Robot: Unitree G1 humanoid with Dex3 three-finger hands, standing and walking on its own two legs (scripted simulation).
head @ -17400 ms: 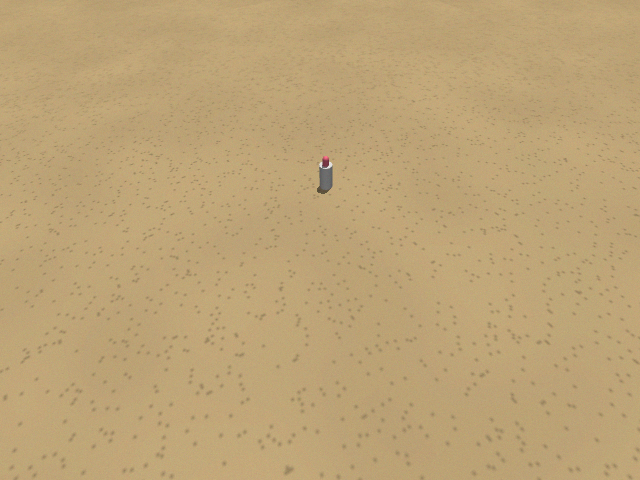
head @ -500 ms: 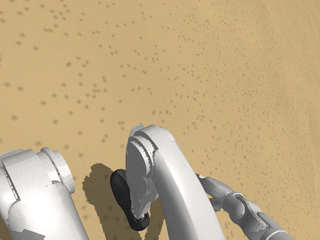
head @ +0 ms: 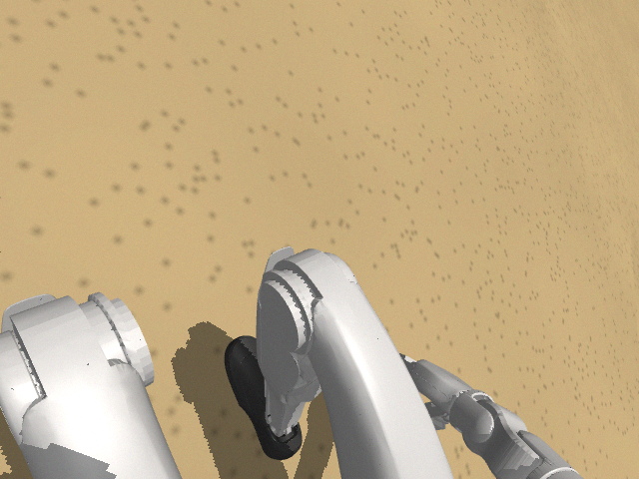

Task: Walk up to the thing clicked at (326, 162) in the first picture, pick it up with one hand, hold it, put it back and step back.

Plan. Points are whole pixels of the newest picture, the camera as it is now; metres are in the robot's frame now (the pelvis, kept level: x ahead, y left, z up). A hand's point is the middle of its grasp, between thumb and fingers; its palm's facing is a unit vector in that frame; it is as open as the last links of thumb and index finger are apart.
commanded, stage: settle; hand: left
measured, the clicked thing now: out of the picture +0.44 +0.28 -0.20
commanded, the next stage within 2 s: lift in 1.64 s
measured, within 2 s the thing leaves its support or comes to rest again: neither
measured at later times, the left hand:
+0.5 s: hand out of the picture +0.42 +0.29 -0.06, palm faces +0.18 -0.98 -0.04, open 7.5 cm
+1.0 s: hand out of the picture +0.43 +0.28 +0.02, palm faces +0.19 -0.98 -0.06, open 7.5 cm
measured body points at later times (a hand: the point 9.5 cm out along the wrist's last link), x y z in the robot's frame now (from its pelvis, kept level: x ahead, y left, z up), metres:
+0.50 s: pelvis +0.01 -0.01 +0.02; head +0.18 +0.16 +0.40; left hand +0.40 +0.34 -0.05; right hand +0.19 -0.24 -0.04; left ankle +0.08 +0.13 -0.26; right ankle +0.13 -0.12 -0.26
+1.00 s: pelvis +0.02 -0.02 +0.06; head +0.22 +0.08 +0.45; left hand +0.41 +0.33 +0.03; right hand +0.20 -0.25 -0.06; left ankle +0.08 +0.13 -0.26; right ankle +0.13 -0.12 -0.26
